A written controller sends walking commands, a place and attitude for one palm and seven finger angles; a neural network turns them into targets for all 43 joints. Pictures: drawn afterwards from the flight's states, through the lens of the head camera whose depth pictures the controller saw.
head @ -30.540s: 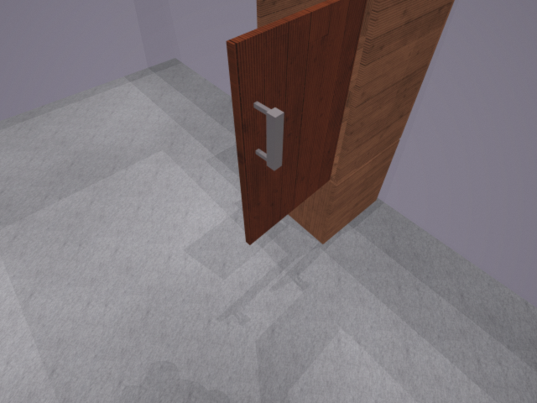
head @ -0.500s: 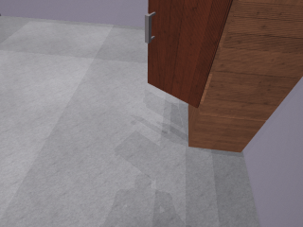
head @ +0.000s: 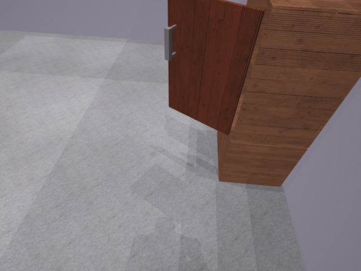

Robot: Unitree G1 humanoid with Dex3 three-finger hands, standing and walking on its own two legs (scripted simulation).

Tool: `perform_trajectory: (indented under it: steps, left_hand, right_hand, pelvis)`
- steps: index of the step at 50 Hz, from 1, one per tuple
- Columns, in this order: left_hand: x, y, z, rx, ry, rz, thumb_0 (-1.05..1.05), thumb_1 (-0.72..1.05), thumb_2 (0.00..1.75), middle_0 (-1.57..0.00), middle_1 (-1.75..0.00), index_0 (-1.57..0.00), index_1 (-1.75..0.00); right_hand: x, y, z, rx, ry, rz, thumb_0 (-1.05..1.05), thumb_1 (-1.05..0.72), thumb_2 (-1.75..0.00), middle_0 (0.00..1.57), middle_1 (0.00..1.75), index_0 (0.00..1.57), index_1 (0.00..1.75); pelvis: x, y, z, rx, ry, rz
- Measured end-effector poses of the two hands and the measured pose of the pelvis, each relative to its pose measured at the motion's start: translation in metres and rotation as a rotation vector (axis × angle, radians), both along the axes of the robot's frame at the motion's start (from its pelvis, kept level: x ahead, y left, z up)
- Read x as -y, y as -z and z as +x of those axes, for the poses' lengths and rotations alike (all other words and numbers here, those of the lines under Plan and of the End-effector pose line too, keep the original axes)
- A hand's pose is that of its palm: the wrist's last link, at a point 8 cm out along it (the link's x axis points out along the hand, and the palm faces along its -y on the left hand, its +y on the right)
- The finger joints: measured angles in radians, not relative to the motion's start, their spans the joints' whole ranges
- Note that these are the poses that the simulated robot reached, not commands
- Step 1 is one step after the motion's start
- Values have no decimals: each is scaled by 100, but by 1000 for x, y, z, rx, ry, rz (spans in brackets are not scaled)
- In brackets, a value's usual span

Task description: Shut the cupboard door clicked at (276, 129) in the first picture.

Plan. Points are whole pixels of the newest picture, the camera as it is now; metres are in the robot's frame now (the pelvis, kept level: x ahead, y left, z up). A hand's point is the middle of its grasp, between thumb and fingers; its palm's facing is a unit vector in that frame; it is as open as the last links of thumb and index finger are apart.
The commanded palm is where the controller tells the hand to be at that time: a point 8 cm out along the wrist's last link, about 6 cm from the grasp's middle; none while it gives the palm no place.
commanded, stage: let the arm hang, fingers relaxed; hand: left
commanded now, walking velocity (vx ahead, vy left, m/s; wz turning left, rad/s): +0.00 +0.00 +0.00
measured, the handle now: (171, 42) +0.98 +0.09 +0.05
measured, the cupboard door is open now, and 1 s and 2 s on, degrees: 60 60 60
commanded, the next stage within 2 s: look to check the result in 0.02 s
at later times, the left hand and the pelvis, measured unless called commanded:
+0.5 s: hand out of the picture +0.00 +0.18 -0.18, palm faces +0.03 -0.98 -0.21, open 7.4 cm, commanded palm none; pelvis +0.01 +0.00 +0.00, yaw +0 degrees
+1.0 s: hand out of the picture +0.03 +0.20 -0.19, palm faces +0.16 -0.96 -0.21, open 7.4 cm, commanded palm none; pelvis +0.01 +0.01 -0.02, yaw +8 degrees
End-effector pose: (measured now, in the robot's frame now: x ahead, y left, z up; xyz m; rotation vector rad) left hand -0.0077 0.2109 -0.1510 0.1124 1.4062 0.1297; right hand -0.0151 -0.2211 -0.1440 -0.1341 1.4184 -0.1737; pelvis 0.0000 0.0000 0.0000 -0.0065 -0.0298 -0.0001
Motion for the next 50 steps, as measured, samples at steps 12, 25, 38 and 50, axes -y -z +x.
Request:
perform_trajectory:
  steps: [12, 25, 38, 50]
  left_hand:
    - [-9, -4, -16, -70, -21, 24, 0, 91, 90, -20, -30, -20, -30]
    - [-21, -7, 3, -34, -11, 53, 0, 91, 90, -20, -30, -20, -30]
    - [-27, -8, 34, 35, 6, 63, 0, 91, 90, -20, -30, -20, -30]
    - [-38, 11, 22, 67, -128, 65, 0, 91, 90, -20, -30, -20, -30]
  right_hand:
    - [-3, 1, -2, -35, 3, 6, 1, -91, -90, 20, 29, 20, 30]
    - [7, 0, 28, 22, -15, -13, 1, -91, -90, 20, 29, 20, 30]
    - [24, -7, 53, 68, -41, -52, 1, -91, -90, 20, 29, 20, 30]
    - [10, 7, 64, -7, -133, -44, 1, -91, -90, 20, 29, 20, 30]
  pelvis:
    - [-2, 0, 6, -7, -1, -1]
    - [-2, -1, 13, -5, 1, 1]
    - [0, -2, 18, -3, -8, 1]
    - [-7, 15, 13, -9, -145, -32]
